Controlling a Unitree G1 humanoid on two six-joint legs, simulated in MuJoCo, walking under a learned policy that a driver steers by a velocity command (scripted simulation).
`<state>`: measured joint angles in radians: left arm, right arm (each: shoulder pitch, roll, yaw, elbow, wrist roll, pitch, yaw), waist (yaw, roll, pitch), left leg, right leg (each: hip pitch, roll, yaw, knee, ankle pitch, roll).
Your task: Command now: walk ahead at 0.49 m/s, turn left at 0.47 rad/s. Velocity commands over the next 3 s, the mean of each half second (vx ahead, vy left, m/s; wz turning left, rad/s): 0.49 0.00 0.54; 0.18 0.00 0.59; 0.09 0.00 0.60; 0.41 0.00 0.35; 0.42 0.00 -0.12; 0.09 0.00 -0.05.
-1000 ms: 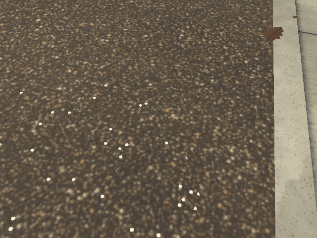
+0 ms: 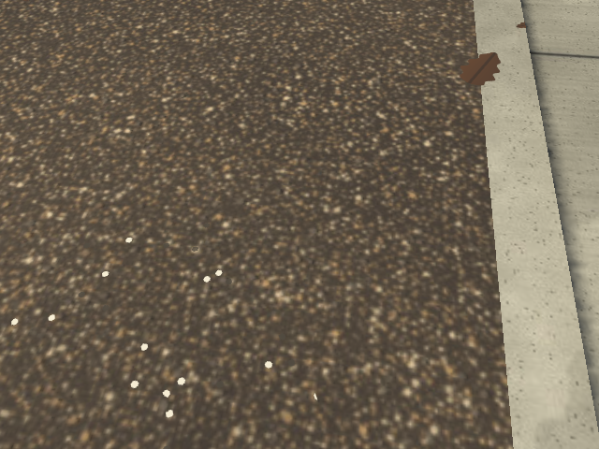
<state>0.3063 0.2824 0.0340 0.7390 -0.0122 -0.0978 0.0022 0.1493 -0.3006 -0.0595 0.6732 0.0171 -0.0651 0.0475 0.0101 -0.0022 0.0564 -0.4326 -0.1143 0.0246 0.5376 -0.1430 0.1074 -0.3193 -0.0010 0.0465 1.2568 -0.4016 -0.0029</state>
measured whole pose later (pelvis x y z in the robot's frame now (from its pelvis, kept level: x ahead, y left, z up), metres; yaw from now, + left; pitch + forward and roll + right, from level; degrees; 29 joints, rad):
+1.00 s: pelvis +0.41 +0.03 +0.01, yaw +35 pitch +3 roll -1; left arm 0.10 0.31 0.05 0.71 0.01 -0.02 0.02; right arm 0.15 -0.30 -0.07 0.57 0.00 0.02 0.01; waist -0.01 -0.02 0.08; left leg -0.44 -0.08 -0.06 0.49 -0.10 0.07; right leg -0.53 -0.02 0.04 1.12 -0.47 0.06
